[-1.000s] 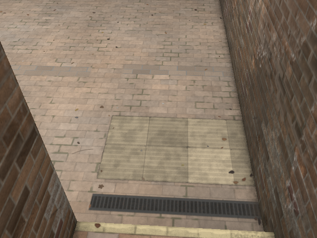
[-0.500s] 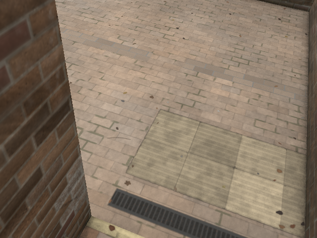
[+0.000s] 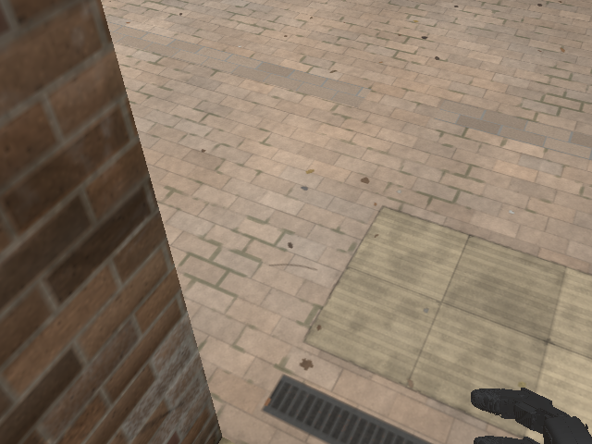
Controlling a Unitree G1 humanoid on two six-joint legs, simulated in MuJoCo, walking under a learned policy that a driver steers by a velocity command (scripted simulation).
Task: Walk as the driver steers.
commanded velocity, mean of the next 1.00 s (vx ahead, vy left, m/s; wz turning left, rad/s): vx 0.50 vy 0.00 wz -0.55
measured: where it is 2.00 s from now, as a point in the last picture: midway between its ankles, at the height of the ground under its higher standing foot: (443, 384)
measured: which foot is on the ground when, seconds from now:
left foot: up 0.00-0.10, down 0.12-0.68, up 0.70-1.00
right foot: down 0.00-0.12, up 0.14-0.66, down 0.68-1.00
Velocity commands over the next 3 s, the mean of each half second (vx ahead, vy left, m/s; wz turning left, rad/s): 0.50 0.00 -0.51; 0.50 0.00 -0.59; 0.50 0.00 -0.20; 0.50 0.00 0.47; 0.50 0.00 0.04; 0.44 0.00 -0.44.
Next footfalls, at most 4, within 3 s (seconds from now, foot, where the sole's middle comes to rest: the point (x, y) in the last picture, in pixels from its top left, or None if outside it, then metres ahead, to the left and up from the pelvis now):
0.12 left None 0.22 0.17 -0.91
0.68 right None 0.37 -0.14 -1.11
1.10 left None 0.76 -0.06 -1.32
1.54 right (474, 430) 0.89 -0.38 -1.32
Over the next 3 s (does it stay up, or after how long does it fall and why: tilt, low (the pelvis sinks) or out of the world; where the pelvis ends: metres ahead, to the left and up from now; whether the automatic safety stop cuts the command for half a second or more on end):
stays up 1.53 -0.47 -0.54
